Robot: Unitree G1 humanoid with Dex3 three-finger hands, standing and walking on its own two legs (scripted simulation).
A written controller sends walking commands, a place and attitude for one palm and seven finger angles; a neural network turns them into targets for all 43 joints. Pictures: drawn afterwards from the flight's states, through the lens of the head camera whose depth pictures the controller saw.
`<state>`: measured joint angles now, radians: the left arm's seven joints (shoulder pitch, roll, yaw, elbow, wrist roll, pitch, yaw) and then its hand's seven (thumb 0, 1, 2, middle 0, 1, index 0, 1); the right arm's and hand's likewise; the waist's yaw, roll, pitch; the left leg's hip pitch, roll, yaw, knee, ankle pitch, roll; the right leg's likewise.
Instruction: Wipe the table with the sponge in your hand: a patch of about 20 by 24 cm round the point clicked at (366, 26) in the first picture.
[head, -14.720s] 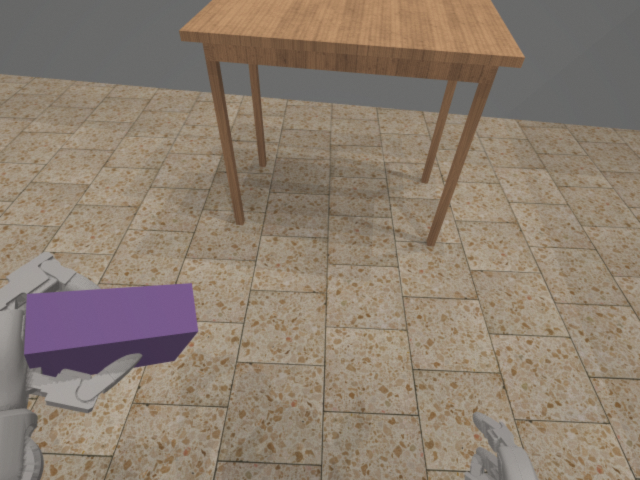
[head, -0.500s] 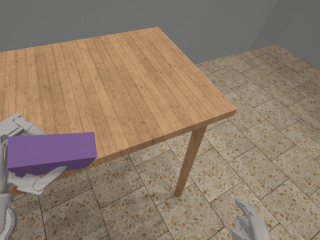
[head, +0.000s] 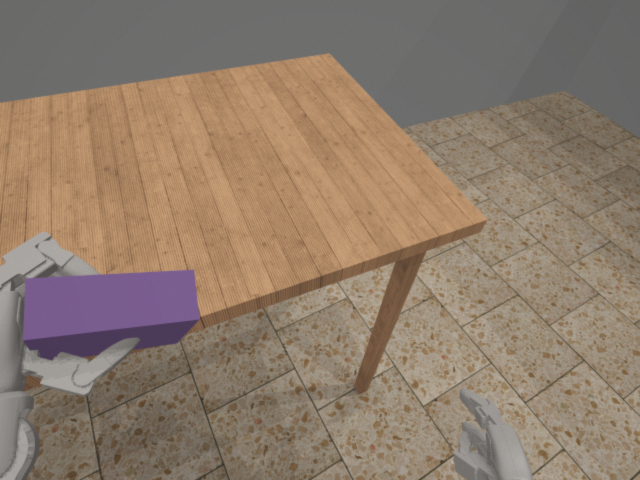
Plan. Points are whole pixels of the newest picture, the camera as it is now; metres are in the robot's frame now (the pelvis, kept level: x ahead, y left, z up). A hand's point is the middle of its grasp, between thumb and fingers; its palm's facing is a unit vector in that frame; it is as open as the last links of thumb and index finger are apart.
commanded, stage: look again from close up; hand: left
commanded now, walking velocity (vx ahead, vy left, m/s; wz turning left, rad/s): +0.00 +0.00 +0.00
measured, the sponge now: (140, 314) +0.24 +0.21 +0.13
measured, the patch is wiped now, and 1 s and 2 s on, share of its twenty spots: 0.00 0.00 0.00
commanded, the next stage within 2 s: come to a stop and stand still in 0.06 s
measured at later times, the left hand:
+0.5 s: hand (94, 336) +0.20 +0.23 +0.14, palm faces +0.29 -0.88 -0.38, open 9.2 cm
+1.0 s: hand (73, 322) +0.21 +0.25 +0.15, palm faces +0.37 -0.86 -0.34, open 9.2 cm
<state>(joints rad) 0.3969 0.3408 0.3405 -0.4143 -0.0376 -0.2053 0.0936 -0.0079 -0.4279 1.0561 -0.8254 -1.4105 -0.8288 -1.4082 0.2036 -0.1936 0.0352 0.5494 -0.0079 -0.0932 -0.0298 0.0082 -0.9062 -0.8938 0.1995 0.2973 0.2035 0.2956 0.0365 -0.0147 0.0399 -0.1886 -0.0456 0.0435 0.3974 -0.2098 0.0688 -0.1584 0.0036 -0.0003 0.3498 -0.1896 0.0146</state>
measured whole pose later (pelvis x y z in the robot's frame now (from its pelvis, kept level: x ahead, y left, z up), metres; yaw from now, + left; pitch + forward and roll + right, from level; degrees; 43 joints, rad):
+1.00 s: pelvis -0.01 +0.00 +0.00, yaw +0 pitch -1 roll -2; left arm 0.40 0.36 0.35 -0.42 -0.04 -0.22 0.09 -0.01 -0.43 1.06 -0.83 -1.41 -0.83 -1.41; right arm 0.20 -0.19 0.04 0.55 -0.01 -0.12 -0.02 0.01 -0.91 -0.89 0.20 0.30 0.20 0.30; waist 0.03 -0.04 0.04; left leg -0.19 -0.04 0.04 0.42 -0.21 0.07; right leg -0.15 0.01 0.00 0.34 -0.18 0.02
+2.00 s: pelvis -0.01 -0.05 -0.01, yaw +3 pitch -3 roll +0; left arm 0.25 0.50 0.38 -0.32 0.06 0.04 0.03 -0.01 -0.43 1.06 -0.83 -1.41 -0.83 -1.41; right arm 0.18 -0.26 0.04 0.64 -0.02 -0.07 -0.04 0.01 -0.91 -0.89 0.20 0.30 0.20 0.30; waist 0.09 0.04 0.00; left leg -0.22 -0.02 -0.01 0.52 -0.25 0.01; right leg -0.20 0.05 -0.02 0.52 -0.28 -0.05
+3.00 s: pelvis -0.02 -0.03 +0.00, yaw +2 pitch -5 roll +0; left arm -0.05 0.66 0.06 -0.42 0.64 0.57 -0.17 -0.01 -0.43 1.06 -0.83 -1.41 -0.83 -1.41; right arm 0.00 -0.27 0.11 0.65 0.04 0.03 -0.08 0.01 -0.91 -0.89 0.20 0.30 0.20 0.30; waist 0.14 0.12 0.01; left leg -0.13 -0.05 0.01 0.40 -0.18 0.04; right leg -0.12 0.01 0.00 0.44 -0.22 -0.02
